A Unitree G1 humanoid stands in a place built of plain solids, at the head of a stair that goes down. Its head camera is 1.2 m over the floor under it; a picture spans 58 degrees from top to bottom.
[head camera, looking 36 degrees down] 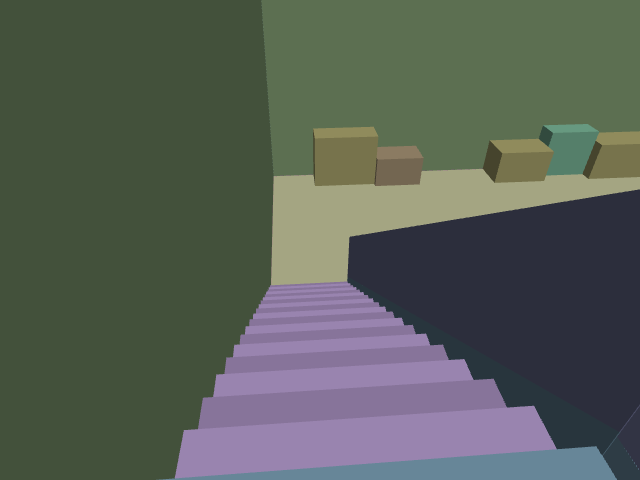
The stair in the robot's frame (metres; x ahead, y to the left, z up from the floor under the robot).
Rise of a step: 0.19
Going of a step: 0.25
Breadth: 1.24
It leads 4 degrees to the left of straight ahead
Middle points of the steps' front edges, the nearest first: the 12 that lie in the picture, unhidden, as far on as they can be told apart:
0.61 -0.17 0.00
0.86 -0.15 -0.19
1.12 -0.13 -0.38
1.37 -0.11 -0.57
1.62 -0.09 -0.76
1.88 -0.07 -0.95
2.13 -0.06 -1.14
2.39 -0.04 -1.33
2.64 -0.02 -1.52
2.89 0.00 -1.71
3.15 0.02 -1.90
3.40 0.04 -2.09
